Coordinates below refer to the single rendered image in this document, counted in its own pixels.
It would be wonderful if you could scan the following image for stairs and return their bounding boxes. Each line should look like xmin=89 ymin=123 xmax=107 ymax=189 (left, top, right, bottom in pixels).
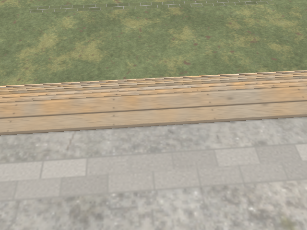
xmin=0 ymin=70 xmax=307 ymax=103

